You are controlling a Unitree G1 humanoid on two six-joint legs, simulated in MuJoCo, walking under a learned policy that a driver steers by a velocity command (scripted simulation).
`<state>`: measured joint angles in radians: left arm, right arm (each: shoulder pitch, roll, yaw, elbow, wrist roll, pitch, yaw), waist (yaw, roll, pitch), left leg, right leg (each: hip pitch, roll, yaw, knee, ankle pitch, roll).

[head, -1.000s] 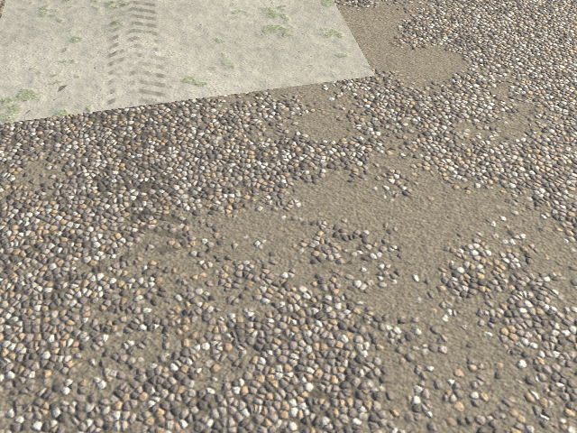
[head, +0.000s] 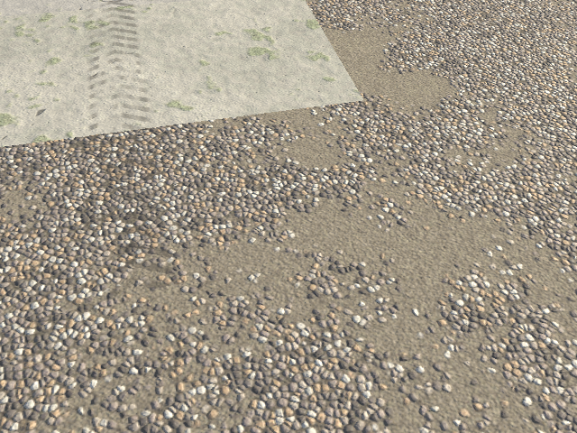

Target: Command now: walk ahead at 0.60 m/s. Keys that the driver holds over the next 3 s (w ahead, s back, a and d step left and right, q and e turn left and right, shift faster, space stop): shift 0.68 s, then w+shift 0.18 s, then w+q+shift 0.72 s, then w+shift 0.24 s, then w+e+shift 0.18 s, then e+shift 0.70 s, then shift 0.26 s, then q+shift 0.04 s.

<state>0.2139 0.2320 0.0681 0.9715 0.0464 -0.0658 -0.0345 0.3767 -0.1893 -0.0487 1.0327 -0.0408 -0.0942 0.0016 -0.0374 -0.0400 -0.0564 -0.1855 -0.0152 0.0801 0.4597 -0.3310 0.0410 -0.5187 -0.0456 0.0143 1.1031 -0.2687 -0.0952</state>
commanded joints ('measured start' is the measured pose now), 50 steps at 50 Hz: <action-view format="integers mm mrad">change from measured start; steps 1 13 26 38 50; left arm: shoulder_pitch -71 -38 -148 -90 360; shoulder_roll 37 124 99 69 167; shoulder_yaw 0 28 -16 -4 40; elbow -79 -66 -37 -16 25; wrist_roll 14 -56 -16 -73 -8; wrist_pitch -12 -35 3 11 -23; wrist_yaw -29 3 43 53 27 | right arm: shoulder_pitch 53 46 14 -11 -228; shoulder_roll -92 -165 -60 -232 -130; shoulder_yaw -6 -19 -7 -75 -63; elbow -27 4 -32 -18 -117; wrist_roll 7 54 40 73 11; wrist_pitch -29 5 83 33 22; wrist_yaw -6 -35 -67 -49 6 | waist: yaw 28 168 -14 -8 284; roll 74 181 -60 273 -120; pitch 166 -25 -74 112 8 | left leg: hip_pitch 153 165 -31 -39 -564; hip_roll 265 174 84 341 12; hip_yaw -372 -61 -99 -506 -152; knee -376 72 287 -316 271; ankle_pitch -39 945 -5 -538 -150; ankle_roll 137 21 -73 161 83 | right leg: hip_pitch -345 345 114 -23 823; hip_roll -71 102 -142 63 -113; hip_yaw -5 -75 123 -77 80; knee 35 -611 -864 -363 -742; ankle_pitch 93 416 241 -160 -192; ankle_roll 46 -40 -156 17 85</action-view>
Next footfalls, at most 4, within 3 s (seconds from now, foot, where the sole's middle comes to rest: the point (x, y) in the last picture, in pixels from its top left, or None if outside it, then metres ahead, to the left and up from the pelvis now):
0.28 right None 0.35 -0.11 -0.77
0.60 left None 0.31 0.12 -0.77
1.00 right None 0.40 -0.17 -0.77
1.46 left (249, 346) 0.76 0.08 -0.77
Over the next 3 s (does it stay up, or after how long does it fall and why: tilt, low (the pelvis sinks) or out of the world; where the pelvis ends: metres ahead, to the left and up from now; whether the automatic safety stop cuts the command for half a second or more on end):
stays up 1.40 0.41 0.00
